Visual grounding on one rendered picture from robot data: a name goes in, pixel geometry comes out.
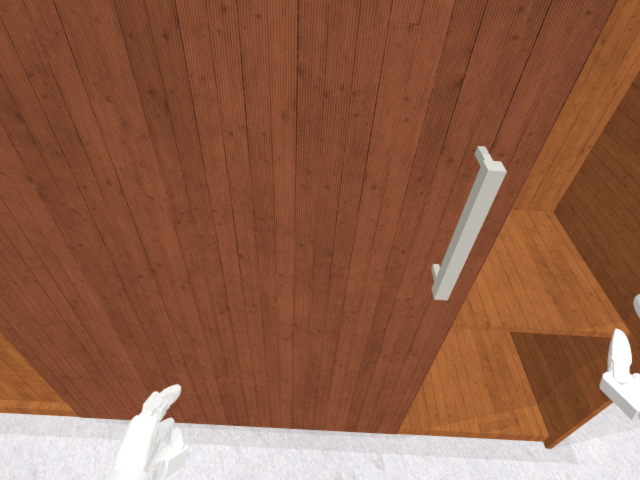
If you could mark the robot left hand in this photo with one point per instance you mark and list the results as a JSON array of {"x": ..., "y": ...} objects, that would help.
[{"x": 140, "y": 442}]

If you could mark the robot right hand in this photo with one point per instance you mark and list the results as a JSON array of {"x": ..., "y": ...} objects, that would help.
[{"x": 618, "y": 384}]

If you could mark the handle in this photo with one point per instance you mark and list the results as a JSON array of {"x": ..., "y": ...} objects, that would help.
[{"x": 481, "y": 197}]

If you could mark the wardrobe door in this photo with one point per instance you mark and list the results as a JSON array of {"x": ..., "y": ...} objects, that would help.
[
  {"x": 246, "y": 197},
  {"x": 19, "y": 380}
]

